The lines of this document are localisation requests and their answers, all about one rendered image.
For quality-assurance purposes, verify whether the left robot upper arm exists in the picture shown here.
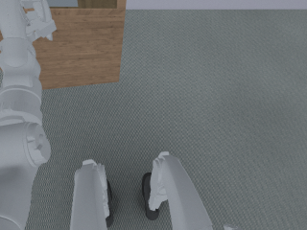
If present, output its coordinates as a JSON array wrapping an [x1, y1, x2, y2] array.
[[0, 121, 51, 230]]

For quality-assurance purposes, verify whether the left robot hand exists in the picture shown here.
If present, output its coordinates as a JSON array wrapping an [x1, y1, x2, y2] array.
[[0, 0, 57, 44]]

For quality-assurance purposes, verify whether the cabinet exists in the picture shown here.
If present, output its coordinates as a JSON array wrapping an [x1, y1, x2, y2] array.
[[0, 0, 127, 90]]

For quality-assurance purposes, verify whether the robot right shin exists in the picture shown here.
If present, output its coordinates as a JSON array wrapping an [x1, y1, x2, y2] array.
[[148, 151, 179, 210]]

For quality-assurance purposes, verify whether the left robot foot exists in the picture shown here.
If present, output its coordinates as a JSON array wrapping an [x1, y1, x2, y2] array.
[[105, 180, 114, 228]]

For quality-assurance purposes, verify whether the robot left forearm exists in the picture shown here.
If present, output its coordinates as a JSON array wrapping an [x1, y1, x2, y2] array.
[[0, 37, 42, 126]]

